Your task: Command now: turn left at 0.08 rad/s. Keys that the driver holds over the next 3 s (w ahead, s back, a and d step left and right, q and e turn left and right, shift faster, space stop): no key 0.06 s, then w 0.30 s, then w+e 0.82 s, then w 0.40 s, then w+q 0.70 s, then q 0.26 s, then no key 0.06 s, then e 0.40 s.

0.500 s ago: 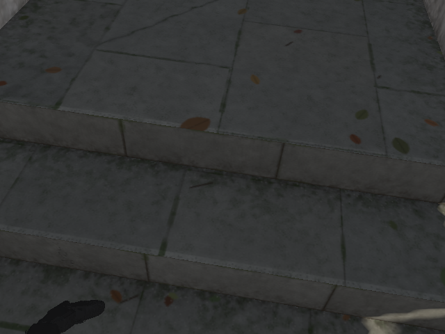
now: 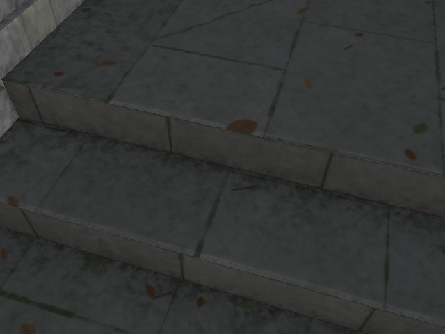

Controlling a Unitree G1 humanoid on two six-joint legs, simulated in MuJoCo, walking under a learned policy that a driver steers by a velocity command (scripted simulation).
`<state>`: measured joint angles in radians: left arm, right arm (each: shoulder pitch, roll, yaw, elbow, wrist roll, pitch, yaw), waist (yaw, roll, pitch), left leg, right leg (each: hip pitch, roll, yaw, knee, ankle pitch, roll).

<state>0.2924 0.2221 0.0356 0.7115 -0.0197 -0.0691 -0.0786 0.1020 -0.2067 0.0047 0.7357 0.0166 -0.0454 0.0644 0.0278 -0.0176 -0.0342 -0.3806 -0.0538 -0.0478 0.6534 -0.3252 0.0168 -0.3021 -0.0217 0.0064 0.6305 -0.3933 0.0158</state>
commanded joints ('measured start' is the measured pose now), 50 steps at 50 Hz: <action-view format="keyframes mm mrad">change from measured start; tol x64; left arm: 1 -98 82 9 -102 -4 -35 -43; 50 107 -70 -90 335 108 -59 3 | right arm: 1 -10 -119 -39 -55 -23 -2 -1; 24 799 -194 -98 189 -124 -29 -58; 50 -6 17 21 7 -36 -3 -53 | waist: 1 -74 -19 -48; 50 -108 -75 -29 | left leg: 1 124 50 -10 -75 149 1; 15 -67 52 -82 -126 -221 185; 25 754 494 -468 -272 612 352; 33 -398 263 62 -839 192 224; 35 -100 307 134 -604 1513 255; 38 328 355 168 -76 1859 226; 40 -324 32 -62 674 287 116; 50 -801 106 54 1471 191 155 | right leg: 1 -21 -72 98 -155 326 -87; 18 170 -202 243 -289 -18 -312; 26 -1294 106 152 1764 -159 -278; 37 -351 184 -271 374 136 -118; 40 486 -64 768 -62 134 -492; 50 -338 32 315 -269 166 -237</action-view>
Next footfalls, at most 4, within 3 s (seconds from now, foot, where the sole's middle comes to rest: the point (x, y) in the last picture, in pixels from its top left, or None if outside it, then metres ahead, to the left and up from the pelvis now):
0.74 right None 0.34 -0.14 -0.61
1.22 left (261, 224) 0.68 -0.06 -0.46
1.72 right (404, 139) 0.87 -0.43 -0.31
2.32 left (320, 58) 1.22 -0.25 -0.31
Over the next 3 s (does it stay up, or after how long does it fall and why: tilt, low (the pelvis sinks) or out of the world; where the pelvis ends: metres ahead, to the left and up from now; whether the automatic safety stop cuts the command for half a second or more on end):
stays up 1.19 -0.33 0.45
